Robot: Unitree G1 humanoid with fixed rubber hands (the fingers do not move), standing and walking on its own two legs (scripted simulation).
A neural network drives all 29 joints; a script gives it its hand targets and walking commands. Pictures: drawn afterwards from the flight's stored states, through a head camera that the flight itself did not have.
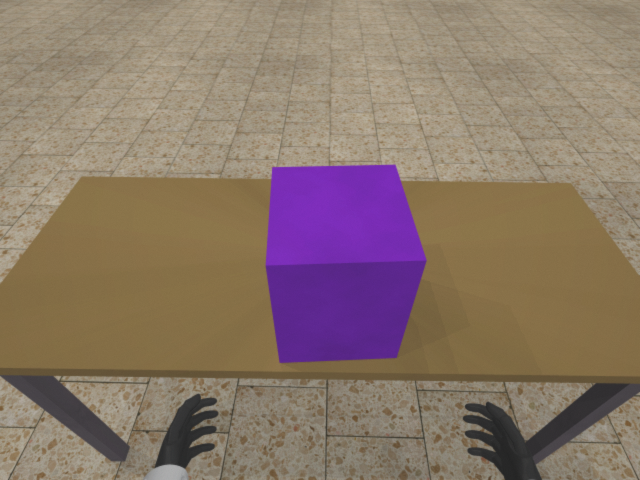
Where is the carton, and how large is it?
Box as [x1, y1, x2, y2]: [266, 165, 426, 362]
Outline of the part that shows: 395,165 272,167 266,252 266,271 280,362 396,357 426,260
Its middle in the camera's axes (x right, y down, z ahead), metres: +0.02 +0.03 +0.64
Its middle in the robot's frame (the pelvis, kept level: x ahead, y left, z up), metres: +0.46 +0.00 +0.00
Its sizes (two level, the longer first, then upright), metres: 0.210 0.200 0.250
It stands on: a table, 0.65 m high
